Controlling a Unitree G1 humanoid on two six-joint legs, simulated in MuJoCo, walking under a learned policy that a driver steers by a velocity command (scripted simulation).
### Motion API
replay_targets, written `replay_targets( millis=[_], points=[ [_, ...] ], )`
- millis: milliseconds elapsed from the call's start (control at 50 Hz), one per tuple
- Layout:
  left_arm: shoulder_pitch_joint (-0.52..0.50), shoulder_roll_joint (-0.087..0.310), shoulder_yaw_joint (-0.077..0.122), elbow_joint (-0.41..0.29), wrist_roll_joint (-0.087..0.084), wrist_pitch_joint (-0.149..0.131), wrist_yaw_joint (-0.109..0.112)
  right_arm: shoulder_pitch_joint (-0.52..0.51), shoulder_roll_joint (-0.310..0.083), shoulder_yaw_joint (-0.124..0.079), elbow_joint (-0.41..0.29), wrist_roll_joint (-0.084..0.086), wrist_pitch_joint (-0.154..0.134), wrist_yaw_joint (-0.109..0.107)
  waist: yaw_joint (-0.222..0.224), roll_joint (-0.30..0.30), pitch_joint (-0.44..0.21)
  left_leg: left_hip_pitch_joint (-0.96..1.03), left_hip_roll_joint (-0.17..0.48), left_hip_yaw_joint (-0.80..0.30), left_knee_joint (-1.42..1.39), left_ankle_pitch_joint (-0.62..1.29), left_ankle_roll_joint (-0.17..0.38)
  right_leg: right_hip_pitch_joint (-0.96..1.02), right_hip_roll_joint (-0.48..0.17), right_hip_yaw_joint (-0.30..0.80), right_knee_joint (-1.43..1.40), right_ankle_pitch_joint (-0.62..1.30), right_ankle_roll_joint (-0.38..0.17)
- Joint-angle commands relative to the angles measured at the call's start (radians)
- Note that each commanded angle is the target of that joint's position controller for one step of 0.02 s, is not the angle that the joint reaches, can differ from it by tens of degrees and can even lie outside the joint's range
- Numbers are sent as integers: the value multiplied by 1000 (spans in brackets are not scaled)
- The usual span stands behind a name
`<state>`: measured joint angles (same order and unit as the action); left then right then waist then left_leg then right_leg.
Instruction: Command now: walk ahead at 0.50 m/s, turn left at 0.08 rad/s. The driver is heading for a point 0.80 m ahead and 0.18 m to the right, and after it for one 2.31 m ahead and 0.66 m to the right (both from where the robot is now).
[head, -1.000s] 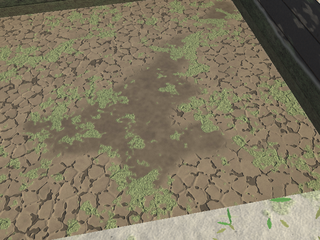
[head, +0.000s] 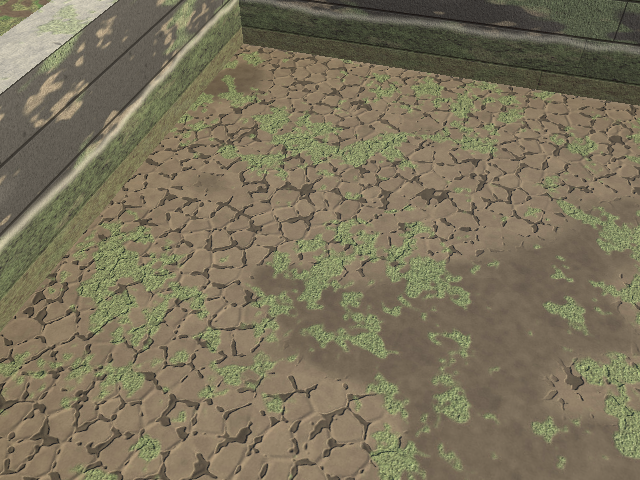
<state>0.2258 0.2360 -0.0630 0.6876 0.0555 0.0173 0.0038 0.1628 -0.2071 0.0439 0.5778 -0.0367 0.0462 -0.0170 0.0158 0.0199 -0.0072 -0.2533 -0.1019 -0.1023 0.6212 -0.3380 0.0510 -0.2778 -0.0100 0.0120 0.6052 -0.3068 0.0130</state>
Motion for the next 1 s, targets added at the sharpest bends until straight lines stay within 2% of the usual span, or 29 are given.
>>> replay_targets(
  millis=[20,60,80,100,160,180,220,280,520,540,620,920,940,960,1000],
  points=[
    [-143,118,11,-150,-4,-1,2,-57,-74,7,-143,-26,-18,8,-42,-130,-29,-69,71,-25,-69,114,-32,104,-117,213,-189,263,-166],
    [-124,120,4,-165,7,3,5,-73,-84,18,-155,-33,-26,21,-22,-42,-69,-59,86,-42,-103,181,-18,166,-76,163,-154,280,-136],
    [-116,123,2,-172,11,3,4,-83,-94,22,-160,-31,-27,25,-14,-18,-81,-56,94,-52,-121,205,-14,190,-63,147,-143,288,-126],
    [-127,120,-4,-191,25,7,-1,-101,-87,31,-176,-34,-26,34,-14,-5,-99,-36,105,-65,-142,232,-4,205,-58,136,-140,311,-118],
    [-145,126,-11,-222,28,11,-11,-140,-110,39,-191,-29,-21,42,-2,20,-90,-20,117,-83,-168,253,-1,210,-47,122,-149,292,-102],
    [-202,127,-21,-254,33,15,-24,-158,-97,46,-216,-41,-27,49,-29,-2,-40,-27,126,-77,-149,326,-3,165,-52,136,-153,398,-103],
    [-202,121,-27,-272,41,18,-29,-146,-116,50,-212,-46,-31,54,-26,6,-110,2,137,-83,-147,374,-7,209,-53,133,-146,429,-100],
    [-224,122,-31,-298,39,20,-27,-167,-131,55,-217,-42,-34,59,-19,14,-131,1,151,-93,-171,377,-7,231,-51,130,-154,374,-85],
    [-291,128,-37,-369,31,23,-22,-198,-158,63,-214,-39,-44,72,-22,-15,-133,8,177,-103,-217,337,-4,207,-60,140,-180,290,-59],
    [-297,136,-35,-372,27,19,-23,-202,-155,64,-216,-46,-45,71,-23,-24,-126,13,175,-103,-217,335,-4,200,-55,140,-180,274,-52],
    [-304,136,-38,-384,19,3,-21,-202,-162,61,-215,-46,-41,61,-32,-20,-144,34,180,-100,-206,356,-7,191,-57,143,-176,304,-47],
    [-296,136,-41,-387,20,12,-18,-194,-161,64,-205,-49,-43,54,-33,-5,-148,52,187,-93,-214,374,-16,203,-56,158,-189,356,-56],
    [-269,146,-38,-384,13,14,-19,-185,-166,62,-208,-42,-40,48,-27,-11,-139,58,185,-86,-181,434,-17,205,-56,155,-179,426,-60],
    [-262,146,-38,-381,16,15,-19,-171,-165,62,-206,-43,-39,43,-33,-15,-163,68,186,-83,-176,452,-21,217,-58,155,-174,455,-65],
    [-266,140,-39,-384,17,16,-19,-172,-163,63,-209,-45,-38,41,-34,-12,-167,66,187,-81,-177,443,-26,222,-58,155,-174,456,-68]
  ],
)
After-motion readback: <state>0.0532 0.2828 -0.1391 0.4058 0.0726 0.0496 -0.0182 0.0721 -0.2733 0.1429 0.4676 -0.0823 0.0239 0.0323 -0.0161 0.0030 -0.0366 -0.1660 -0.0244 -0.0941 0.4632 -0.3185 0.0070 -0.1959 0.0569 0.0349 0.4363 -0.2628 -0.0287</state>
